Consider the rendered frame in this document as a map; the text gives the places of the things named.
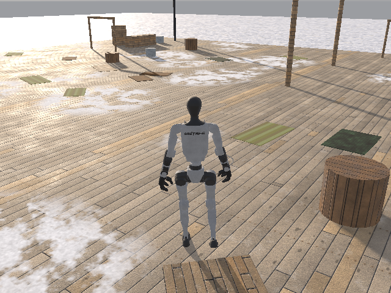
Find robot torso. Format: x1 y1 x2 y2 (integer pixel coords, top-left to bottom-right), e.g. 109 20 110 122
181 120 209 183

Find left robot forearm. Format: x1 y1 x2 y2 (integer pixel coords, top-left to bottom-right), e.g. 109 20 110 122
160 149 172 178

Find robot right hand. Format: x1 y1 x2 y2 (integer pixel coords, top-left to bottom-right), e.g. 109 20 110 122
217 169 232 183

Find left robot upper arm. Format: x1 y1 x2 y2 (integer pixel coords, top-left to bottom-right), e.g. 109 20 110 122
166 123 182 158

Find right robot forearm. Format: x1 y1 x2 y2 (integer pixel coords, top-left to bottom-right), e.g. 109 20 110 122
218 147 230 172

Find right robot upper arm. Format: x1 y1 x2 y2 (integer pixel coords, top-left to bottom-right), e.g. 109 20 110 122
207 123 224 156

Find robot left shin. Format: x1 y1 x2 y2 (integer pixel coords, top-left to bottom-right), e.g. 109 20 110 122
179 200 189 239

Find robot left hand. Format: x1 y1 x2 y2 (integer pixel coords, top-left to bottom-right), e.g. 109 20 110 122
158 176 173 191

